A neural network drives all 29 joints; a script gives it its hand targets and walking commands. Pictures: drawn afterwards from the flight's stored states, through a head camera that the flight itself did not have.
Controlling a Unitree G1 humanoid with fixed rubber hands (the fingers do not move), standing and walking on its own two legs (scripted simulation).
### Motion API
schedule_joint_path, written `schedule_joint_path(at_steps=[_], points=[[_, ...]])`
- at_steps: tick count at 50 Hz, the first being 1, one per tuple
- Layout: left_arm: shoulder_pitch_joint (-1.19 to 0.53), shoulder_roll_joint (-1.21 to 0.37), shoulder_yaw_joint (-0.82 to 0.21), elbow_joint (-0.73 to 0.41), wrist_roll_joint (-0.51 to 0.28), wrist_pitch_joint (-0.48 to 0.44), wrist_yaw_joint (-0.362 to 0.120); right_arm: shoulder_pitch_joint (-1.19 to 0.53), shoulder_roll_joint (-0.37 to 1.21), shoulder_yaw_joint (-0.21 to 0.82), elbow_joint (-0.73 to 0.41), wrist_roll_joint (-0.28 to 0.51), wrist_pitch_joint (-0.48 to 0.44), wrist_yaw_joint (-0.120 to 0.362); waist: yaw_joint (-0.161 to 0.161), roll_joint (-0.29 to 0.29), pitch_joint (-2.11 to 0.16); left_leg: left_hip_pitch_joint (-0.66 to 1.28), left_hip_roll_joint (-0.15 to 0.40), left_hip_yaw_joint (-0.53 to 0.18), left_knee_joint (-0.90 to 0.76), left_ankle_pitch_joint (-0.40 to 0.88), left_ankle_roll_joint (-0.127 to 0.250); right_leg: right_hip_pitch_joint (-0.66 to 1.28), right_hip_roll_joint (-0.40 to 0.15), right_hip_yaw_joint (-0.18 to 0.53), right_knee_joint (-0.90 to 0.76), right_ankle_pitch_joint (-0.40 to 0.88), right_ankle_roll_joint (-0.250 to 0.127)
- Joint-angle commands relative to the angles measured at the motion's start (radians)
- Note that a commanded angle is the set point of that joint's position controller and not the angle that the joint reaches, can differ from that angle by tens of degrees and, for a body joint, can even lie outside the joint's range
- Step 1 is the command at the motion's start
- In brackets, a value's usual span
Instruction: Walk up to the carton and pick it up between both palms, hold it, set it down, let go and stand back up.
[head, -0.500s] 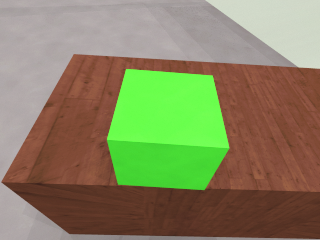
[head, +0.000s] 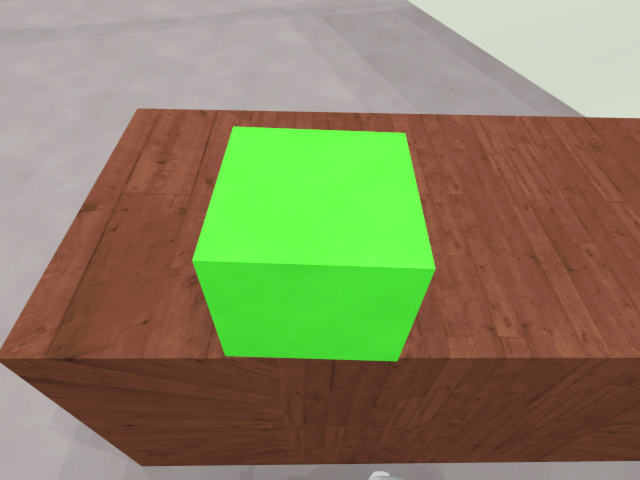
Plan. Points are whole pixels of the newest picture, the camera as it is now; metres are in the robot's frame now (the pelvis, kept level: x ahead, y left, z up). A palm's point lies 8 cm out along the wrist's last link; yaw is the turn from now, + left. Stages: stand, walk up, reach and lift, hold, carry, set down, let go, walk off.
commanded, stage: walk up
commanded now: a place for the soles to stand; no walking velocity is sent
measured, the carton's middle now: (315, 244) +0.45 +0.01 +0.04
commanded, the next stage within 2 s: reach and lift in 0.94 s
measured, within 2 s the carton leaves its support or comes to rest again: neither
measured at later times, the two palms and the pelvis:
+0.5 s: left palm out of the picture +0.11 +0.30 -0.10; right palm out of the picture +0.06 -0.31 -0.10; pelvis +0.01 +0.00 +0.00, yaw +0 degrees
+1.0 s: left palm out of the picture +0.12 +0.30 -0.10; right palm out of the picture +0.08 -0.31 -0.09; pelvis +0.01 +0.00 +0.01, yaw +0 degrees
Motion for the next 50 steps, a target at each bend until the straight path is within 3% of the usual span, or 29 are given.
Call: schedule_joint_path(at_steps=[1,2,4,5,6,7,9,10,12,13,14,15,17,18,19,20,22,25,27,29,31,34,38,43,46,47,48,49,50], points=[[-0.026,0.240,0.107,0.009,0.004,-0.039,0.007,-0.108,-0.319,-0.068,-0.112,-0.030,-0.050,-0.027,0.038,0.093,-0.059,-0.079,0.238,-0.387,-0.354,0.184,0.212,0.075,-0.015,0.095,-0.017,-0.100,0.016],[-0.011,0.246,0.111,0.018,0.008,-0.050,0.006,-0.096,-0.298,-0.060,-0.121,-0.018,-0.050,-0.023,0.044,0.058,-0.105,-0.081,0.192,-0.303,-0.292,0.292,0.169,0.171,-0.009,0.084,-0.108,-0.010,0.005],[-0.004,0.270,0.111,0.013,0.007,-0.066,0.012,-0.058,-0.235,-0.037,-0.105,-0.005,-0.045,-0.018,0.040,0.026,-0.147,-0.164,0.088,-0.158,-0.144,0.300,0.087,0.303,-0.109,0.246,-0.257,0.165,-0.041],[-0.013,0.299,0.113,0.015,0.010,-0.074,0.013,-0.039,-0.201,-0.030,-0.093,0.000,-0.036,-0.021,0.018,-0.043,-0.162,-0.180,0.008,-0.065,-0.037,0.174,0.056,0.301,-0.210,0.391,-0.344,0.074,-0.088],[-0.018,0.304,0.113,0.008,0.005,-0.075,0.014,-0.004,-0.218,-0.040,-0.082,-0.001,-0.026,-0.023,0.012,-0.095,-0.196,-0.132,-0.003,-0.021,0.023,-0.015,0.056,0.268,-0.283,0.449,-0.402,-0.044,-0.139],[-0.064,0.304,0.107,-0.001,0.009,-0.071,0.016,0.013,-0.230,-0.043,-0.065,-0.002,-0.023,-0.020,-0.002,-0.090,-0.184,-0.082,-0.006,-0.019,0.033,-0.071,0.056,0.203,-0.299,0.463,-0.414,-0.101,-0.167],[-0.113,0.288,0.095,-0.003,0.008,-0.063,0.016,0.050,-0.242,-0.043,-0.038,-0.006,-0.028,-0.015,-0.030,-0.095,-0.123,0.007,0.011,-0.019,-0.072,-0.017,0.071,0.067,-0.237,0.345,-0.400,-0.142,-0.115],[-0.130,0.269,0.095,-0.009,0.011,-0.056,0.014,0.053,-0.231,-0.042,-0.036,-0.009,-0.035,-0.010,-0.038,-0.093,-0.112,0.042,0.032,-0.076,-0.176,-0.003,0.085,0.024,-0.185,0.280,-0.367,-0.189,-0.074],[-0.082,0.241,0.087,0.004,0.006,-0.046,0.008,0.002,-0.290,-0.057,-0.048,-0.021,-0.041,-0.008,-0.004,0.064,-0.076,-0.006,0.130,-0.302,-0.351,-0.117,0.135,-0.015,-0.067,0.155,-0.204,-0.213,0.002],[-0.086,0.226,0.086,0.011,0.007,-0.046,0.008,-0.041,-0.304,-0.058,-0.056,-0.020,-0.043,-0.009,0.010,0.109,-0.068,-0.060,0.183,-0.405,-0.391,-0.048,0.162,0.043,-0.012,0.105,-0.101,-0.126,0.014],[-0.076,0.238,0.093,0.015,0.007,-0.047,0.010,-0.070,-0.308,-0.052,-0.064,-0.017,-0.042,-0.011,0.025,0.107,-0.053,-0.143,0.215,-0.407,-0.389,-0.016,0.184,0.129,-0.001,0.096,-0.069,-0.109,0.011],[-0.056,0.232,0.086,0.014,0.002,-0.051,0.008,-0.114,-0.283,-0.043,-0.076,-0.022,-0.044,-0.012,0.047,0.066,-0.053,-0.176,0.191,-0.355,-0.369,-0.018,0.171,0.163,-0.010,0.114,-0.136,-0.095,-0.002],[-0.042,0.269,0.097,0.022,0.012,-0.067,0.008,-0.083,-0.237,-0.032,-0.081,-0.013,-0.041,-0.010,0.042,-0.013,-0.121,-0.192,0.057,-0.149,-0.214,0.056,0.074,0.266,-0.133,0.271,-0.346,-0.127,-0.036],[-0.034,0.299,0.106,0.036,0.012,-0.071,0.007,-0.066,-0.221,-0.032,-0.068,-0.008,-0.037,-0.013,0.020,-0.072,-0.148,-0.166,0.008,-0.067,-0.103,0.037,0.048,0.246,-0.207,0.387,-0.421,-0.163,-0.074],[-0.037,0.309,0.105,0.026,0.009,-0.074,0.012,-0.024,-0.232,-0.032,-0.053,-0.006,-0.035,-0.017,0.005,-0.073,-0.155,-0.102,-0.007,-0.038,-0.054,-0.002,0.048,0.221,-0.260,0.418,-0.448,-0.139,-0.114],[-0.084,0.304,0.098,0.016,0.010,-0.072,0.010,0.002,-0.227,-0.035,-0.037,-0.009,-0.033,-0.014,-0.016,-0.076,-0.145,-0.053,0.004,-0.033,-0.088,0.012,0.047,0.168,-0.257,0.388,-0.421,-0.106,-0.116],[-0.116,0.261,0.085,0.006,0.006,-0.065,0.013,0.006,-0.238,-0.035,-0.038,-0.014,-0.041,-0.011,-0.024,-0.046,-0.132,0.013,0.029,-0.097,-0.214,0.078,0.073,0.089,-0.175,0.269,-0.357,-0.079,-0.061],[-0.084,0.227,0.076,0.021,-0.003,-0.061,0.011,-0.071,-0.282,-0.038,-0.064,-0.010,-0.047,-0.009,0.021,0.051,-0.143,-0.041,0.152,-0.301,-0.313,0.217,0.130,0.157,-0.046,0.114,-0.149,0.086,0.007],[-0.080,0.234,0.080,0.023,0.002,-0.068,0.014,-0.099,-0.264,-0.033,-0.076,-0.005,-0.052,-0.011,0.029,0.038,-0.158,-0.075,0.146,-0.254,-0.264,0.328,0.119,0.214,-0.069,0.134,-0.175,0.183,-0.008],[-0.067,0.262,0.088,0.024,-0.002,-0.078,0.015,-0.101,-0.225,-0.020,-0.078,0.005,-0.047,-0.012,0.028,-0.018,-0.207,-0.066,0.068,-0.139,-0.188,0.311,0.075,0.268,-0.140,0.220,-0.265,0.219,-0.052],[-0.075,0.275,0.089,0.023,-0.002,-0.078,0.017,-0.080,-0.219,-0.021,-0.063,0.004,-0.036,-0.012,0.017,-0.018,-0.197,-0.050,0.029,-0.088,-0.140,0.232,0.055,0.239,-0.195,0.277,-0.319,0.144,-0.078],[-0.116,0.264,0.084,0.015,0.000,-0.073,0.017,-0.048,-0.222,-0.023,-0.047,0.000,-0.037,-0.009,-0.008,-0.045,-0.183,0.017,0.047,-0.105,-0.186,0.201,0.062,0.166,-0.184,0.254,-0.320,0.056,-0.065],[-0.113,0.235,0.077,0.025,0.002,-0.067,0.013,-0.108,-0.257,-0.023,-0.054,-0.009,-0.043,-0.007,0.021,0.035,-0.146,-0.078,0.126,-0.241,-0.291,0.204,0.112,0.205,-0.085,0.140,-0.225,0.080,-0.001],[-0.103,0.261,0.082,0.029,0.006,-0.079,0.013,-0.093,-0.216,-0.015,-0.052,-0.002,-0.037,-0.004,0.004,-0.039,-0.176,-0.034,0.042,-0.106,-0.200,0.155,0.064,0.202,-0.170,0.264,-0.374,-0.006,-0.042],[-0.131,0.249,0.076,0.020,0.005,-0.079,0.015,-0.079,-0.222,-0.017,-0.043,-0.003,-0.040,-0.002,-0.003,-0.050,-0.170,0.005,0.054,-0.125,-0.243,0.221,0.066,0.177,-0.149,0.221,-0.344,0.053,-0.035],[-0.135,0.235,0.078,0.015,0.002,-0.077,0.014,-0.095,-0.236,-0.017,-0.044,-0.006,-0.042,-0.001,0.007,0.026,-0.191,-0.005,0.064,-0.153,-0.255,0.254,0.076,0.193,-0.132,0.184,-0.304,0.098,-0.023],[-0.373,0.167,0.066,-0.163,0.019,0.199,0.039,-0.431,-0.117,-0.109,0.038,-0.113,-0.173,0.046,-0.011,0.139,-0.023,-0.374,0.058,0.033,-0.286,-0.218,-0.014,0.233,0.036,-0.025,-0.073,-0.095,0.009],[-0.300,0.126,0.045,-0.206,0.049,0.293,0.048,-0.372,-0.213,-0.119,0.036,-0.124,-0.190,0.074,-0.029,0.244,0.042,-0.583,0.146,-0.009,-0.351,-0.346,0.058,0.407,0.094,-0.067,0.053,-0.030,0.023],[-0.291,0.094,0.061,-0.238,0.083,0.338,0.049,-0.372,-0.236,-0.121,0.032,-0.134,-0.192,0.083,-0.030,0.283,0.040,-0.681,0.165,0.011,-0.352,-0.314,0.074,0.511,0.096,-0.075,0.091,0.018,0.027]])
